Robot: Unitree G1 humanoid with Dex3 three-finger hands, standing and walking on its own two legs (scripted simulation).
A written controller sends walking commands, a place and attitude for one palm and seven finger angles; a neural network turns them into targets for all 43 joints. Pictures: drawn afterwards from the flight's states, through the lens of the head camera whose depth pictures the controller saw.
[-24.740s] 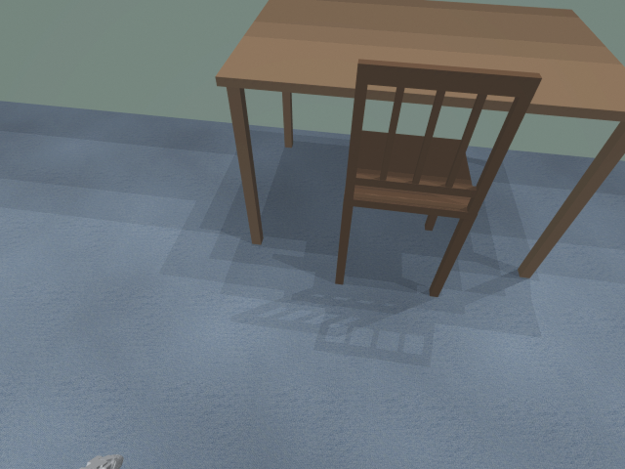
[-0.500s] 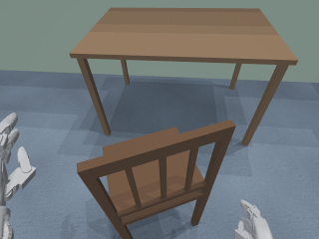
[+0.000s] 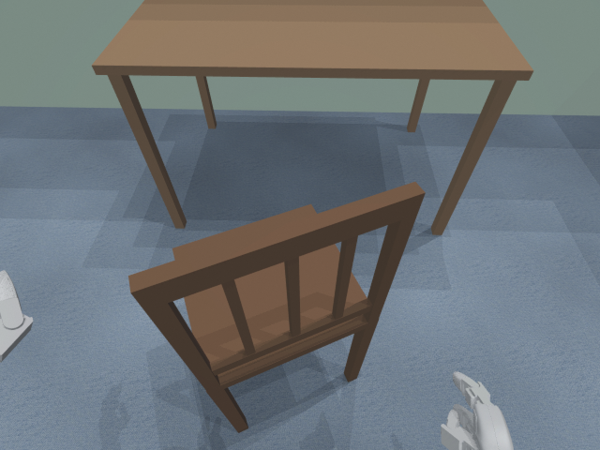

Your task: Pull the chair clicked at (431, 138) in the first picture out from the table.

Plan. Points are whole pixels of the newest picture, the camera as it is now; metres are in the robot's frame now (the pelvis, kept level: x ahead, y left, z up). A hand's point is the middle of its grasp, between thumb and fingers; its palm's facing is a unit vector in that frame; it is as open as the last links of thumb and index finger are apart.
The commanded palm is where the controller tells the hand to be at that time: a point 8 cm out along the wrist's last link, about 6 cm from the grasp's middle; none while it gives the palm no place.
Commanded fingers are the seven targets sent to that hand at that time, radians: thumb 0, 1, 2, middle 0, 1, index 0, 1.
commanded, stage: step back with the hand held close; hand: left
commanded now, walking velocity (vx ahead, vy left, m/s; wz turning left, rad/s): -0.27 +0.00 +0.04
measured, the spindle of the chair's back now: (293, 299) +0.36 +0.04 -0.08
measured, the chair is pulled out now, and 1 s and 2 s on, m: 0.56 0.56 0.56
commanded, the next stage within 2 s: stop stepping back and stand still in 1.34 s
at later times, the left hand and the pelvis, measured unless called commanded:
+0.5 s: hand (4, 361) +0.16 +0.27 +0.16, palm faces +0.49 -0.73 -0.48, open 7.5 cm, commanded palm +0.09 +0.30 +0.18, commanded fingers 0.00 0.90 0.90 -0.20 -0.30 -0.20 -0.30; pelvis -0.04 +0.00 -0.01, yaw +1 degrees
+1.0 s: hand (3, 395) +0.14 +0.25 +0.16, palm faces +0.42 -0.74 -0.53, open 7.4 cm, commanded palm +0.06 +0.29 +0.18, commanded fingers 0.00 0.90 0.90 -0.20 -0.30 -0.20 -0.30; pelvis -0.07 -0.01 -0.01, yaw +3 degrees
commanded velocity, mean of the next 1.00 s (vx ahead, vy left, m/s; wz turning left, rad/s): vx -0.37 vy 0.00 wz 0.01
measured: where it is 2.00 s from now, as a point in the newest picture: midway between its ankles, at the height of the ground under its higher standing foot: outside the picture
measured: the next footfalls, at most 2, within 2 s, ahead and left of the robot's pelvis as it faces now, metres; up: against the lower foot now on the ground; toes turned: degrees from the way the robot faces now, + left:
right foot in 1.36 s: -0.13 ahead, -0.19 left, +0.00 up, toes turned -1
left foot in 1.60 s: -0.16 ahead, +0.06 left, +0.00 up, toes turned +2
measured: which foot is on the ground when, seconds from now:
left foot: down 0.00-1.00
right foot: down 0.00-1.00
